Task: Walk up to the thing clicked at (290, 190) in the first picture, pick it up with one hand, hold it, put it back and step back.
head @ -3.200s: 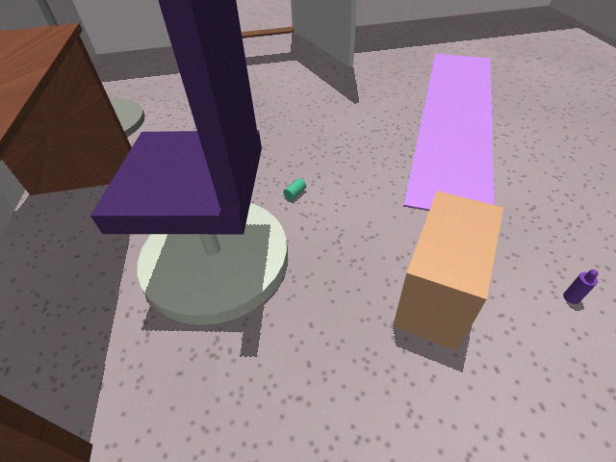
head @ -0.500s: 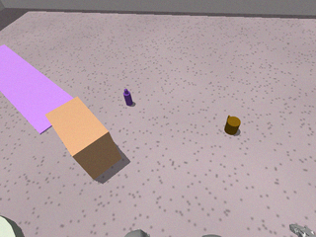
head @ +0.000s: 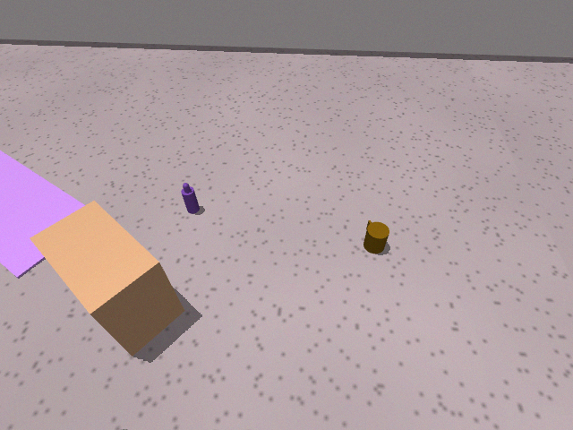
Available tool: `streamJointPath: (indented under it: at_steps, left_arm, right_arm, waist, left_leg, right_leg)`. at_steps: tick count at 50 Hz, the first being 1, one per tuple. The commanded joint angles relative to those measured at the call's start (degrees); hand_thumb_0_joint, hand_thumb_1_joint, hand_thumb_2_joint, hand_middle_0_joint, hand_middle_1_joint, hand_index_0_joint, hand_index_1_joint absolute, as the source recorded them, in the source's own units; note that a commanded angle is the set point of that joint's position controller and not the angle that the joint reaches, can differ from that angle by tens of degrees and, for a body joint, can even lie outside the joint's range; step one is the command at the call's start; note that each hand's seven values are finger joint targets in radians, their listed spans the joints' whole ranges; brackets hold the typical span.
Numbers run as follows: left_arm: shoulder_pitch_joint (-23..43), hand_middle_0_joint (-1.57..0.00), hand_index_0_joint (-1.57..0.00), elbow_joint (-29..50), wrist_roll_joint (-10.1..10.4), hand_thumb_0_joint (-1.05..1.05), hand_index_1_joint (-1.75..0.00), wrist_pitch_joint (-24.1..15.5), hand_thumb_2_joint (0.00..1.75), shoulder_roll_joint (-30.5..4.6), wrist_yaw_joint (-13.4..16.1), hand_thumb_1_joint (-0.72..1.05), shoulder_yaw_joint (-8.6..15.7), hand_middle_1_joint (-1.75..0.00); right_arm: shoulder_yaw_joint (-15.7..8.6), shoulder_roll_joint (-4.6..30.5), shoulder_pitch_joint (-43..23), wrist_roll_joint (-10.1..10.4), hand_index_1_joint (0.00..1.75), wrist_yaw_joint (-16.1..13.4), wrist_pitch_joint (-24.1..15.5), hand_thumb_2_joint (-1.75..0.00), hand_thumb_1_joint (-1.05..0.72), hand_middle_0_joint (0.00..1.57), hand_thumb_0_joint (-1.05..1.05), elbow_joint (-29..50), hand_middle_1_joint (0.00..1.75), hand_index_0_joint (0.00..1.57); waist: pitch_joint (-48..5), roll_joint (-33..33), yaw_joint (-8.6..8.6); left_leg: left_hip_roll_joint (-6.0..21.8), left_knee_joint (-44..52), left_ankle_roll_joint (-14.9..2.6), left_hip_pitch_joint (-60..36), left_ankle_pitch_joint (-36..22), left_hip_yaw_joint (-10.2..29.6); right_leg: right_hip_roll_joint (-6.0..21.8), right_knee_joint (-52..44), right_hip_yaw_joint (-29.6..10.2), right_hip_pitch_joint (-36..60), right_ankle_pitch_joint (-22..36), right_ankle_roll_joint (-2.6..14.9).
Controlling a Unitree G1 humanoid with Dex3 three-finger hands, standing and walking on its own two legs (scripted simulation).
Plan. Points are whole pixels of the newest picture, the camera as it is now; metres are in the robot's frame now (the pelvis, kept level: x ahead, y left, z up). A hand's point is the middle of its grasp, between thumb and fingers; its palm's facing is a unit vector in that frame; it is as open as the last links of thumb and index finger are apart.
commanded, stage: walk up
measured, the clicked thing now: out of the picture +0.37 +1.40 -0.72
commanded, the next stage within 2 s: stand in 0.40 s
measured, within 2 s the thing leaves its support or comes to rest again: neither
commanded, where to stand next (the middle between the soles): +0.05 +0.02 m, yaw +0 degrees
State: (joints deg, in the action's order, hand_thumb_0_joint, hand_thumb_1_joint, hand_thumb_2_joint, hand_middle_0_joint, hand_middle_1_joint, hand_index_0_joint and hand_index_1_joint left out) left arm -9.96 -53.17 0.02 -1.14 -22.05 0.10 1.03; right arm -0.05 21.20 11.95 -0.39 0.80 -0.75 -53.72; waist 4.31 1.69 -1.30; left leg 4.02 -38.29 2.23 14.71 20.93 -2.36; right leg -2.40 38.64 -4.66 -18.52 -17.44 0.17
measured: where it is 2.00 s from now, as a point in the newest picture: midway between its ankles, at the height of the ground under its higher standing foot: outside the picture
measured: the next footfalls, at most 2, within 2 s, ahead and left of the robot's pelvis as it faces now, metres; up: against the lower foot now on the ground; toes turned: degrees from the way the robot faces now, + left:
none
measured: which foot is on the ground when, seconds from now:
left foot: down 0.00-1.00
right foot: down 0.00-1.00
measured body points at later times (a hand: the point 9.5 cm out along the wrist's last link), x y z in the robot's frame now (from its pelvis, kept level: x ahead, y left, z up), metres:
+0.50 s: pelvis +0.00 +0.01 +0.02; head +0.02 +0.01 +0.47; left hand +0.12 +0.31 -0.11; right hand +0.07 -0.29 -0.11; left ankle +0.00 +0.14 -0.72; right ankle +0.04 -0.12 -0.72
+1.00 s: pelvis +0.00 +0.01 +0.03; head +0.01 +0.01 +0.48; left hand +0.08 +0.32 -0.11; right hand +0.08 -0.29 -0.11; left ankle +0.00 +0.14 -0.72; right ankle +0.04 -0.12 -0.72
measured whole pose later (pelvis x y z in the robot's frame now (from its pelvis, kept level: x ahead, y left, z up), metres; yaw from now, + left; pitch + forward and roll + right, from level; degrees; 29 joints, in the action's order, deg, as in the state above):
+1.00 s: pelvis +0.00 +0.01 +0.03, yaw +0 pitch -2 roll +0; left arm -6.4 -65.3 -0.5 -0.8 -20.4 0.1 -0.7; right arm -1.0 19.9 5.3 -0.5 1.0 -0.4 -65.1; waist 3.1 0.1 -0.9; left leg 2.1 -19.4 1.3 5.9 11.3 -3.1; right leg -0.2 20.3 -5.2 -9.7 -8.5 -1.3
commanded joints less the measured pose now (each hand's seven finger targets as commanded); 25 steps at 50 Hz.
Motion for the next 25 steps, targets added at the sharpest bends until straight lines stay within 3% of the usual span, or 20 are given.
streamJointPath:
  at_steps: [1,5,10,19,20,22,25]
  left_arm:
    - [1.5,-0.20,-0.20,1.6,-0.2,0.00,-0.30,-1.5,0.90,-12.1,0.5,0.90,2.9,-0.30]
    - [4.5,-0.20,-0.20,0.2,-0.4,0.00,-0.30,-1.6,0.90,-12.8,0.4,0.90,2.8,-0.30]
    - [6.5,-0.20,-0.20,-1.3,-0.5,0.00,-0.30,-1.7,0.90,-11.9,0.5,0.90,2.4,-0.30]
    - [6.8,-0.20,-0.20,-4.0,0.1,0.00,-0.30,-1.3,0.90,-10.6,0.6,0.90,1.9,-0.30]
    - [6.9,-0.20,-0.20,-5.3,-0.3,0.00,-0.30,-1.3,0.90,-10.0,0.3,0.90,1.2,-0.30]
    - [8.0,-0.20,-0.20,-5.6,-0.4,0.00,-0.30,-1.2,0.90,-10.3,0.3,0.90,1.3,-0.30]
    - [7.7,-0.20,-0.20,-6.7,-0.1,0.00,-0.30,-0.8,0.90,-9.9,0.2,0.90,1.0,-0.30]
  right_arm:
    - [-3.5,13.1,-5.9,0.1,0.30,-0.7,-1.1,-0.90,-0.90,0.20,0.00,3.6,0.30,0.20]
    - [-3.5,12.6,-4.9,0.4,0.30,-0.7,-0.7,-0.90,-0.90,0.20,0.00,1.5,0.30,0.20]
    - [-3.3,12.1,-5.6,0.3,0.30,-0.4,-0.7,-0.90,-0.90,0.20,0.00,-0.7,0.30,0.20]
    - [-3.3,12.9,-8.2,0.1,0.30,-0.6,-0.9,-0.90,-0.90,0.20,0.00,-3.6,0.30,0.20]
    - [-3.1,12.1,-8.2,0.1,0.30,-0.8,-1.0,-0.90,-0.90,0.20,0.00,-4.1,0.30,0.20]
    - [-3.1,12.1,-8.8,0.0,0.30,-1.0,-1.1,-0.90,-0.90,0.20,0.00,-4.7,0.30,0.20]
    - [-3.1,12.1,-9.3,-0.1,0.30,-1.0,-1.3,-0.90,-0.90,0.20,0.00,-6.0,0.30,0.20]
  waist:
    - [-3.9,-5.6,1.87]
    - [-3.4,-0.8,0.27]
    - [-5.7,2.4,-0.15]
    - [-8.2,-0.4,0.73]
    - [-8.9,-1.4,0.40]
    - [-8.9,-1.0,0.34]
    - [-7.1,-2.7,0.91]
  left_leg:
    - [4.8,10.5,-6.09,0.9,-1.9,6.5]
    - [2.4,9.9,-5.09,-1.4,0.9,3.6]
    - [2.3,10.9,-4.74,-5.0,-2.3,2.2]
    - [4.7,15.9,-4.89,-8.4,-10.3,2.7]
    - [4.2,17.4,-4.06,-7.4,-12.3,4.3]
    - [4.1,18.6,-3.74,-8.6,-13.9,3.9]
    - [4.8,20.8,-3.57,-9.3,-14.2,4.8]
  right_leg:
    - [4.4,-8.5,-7.0,2.6,7.8,4.05]
    - [7.0,-13.0,-11.4,0.4,5.2,4.95]
    - [7.4,-15.6,-11.6,1.4,7.8,4.24]
    - [5.9,-13.0,-7.9,5.1,18.4,2.59]
    - [7.6,-14.8,-6.4,8.3,20.5,1.86]
    - [7.7,-15.1,-6.5,8.8,21.9,1.47]
    - [6.8,-16.2,-5.2,8.3,19.0,1.17]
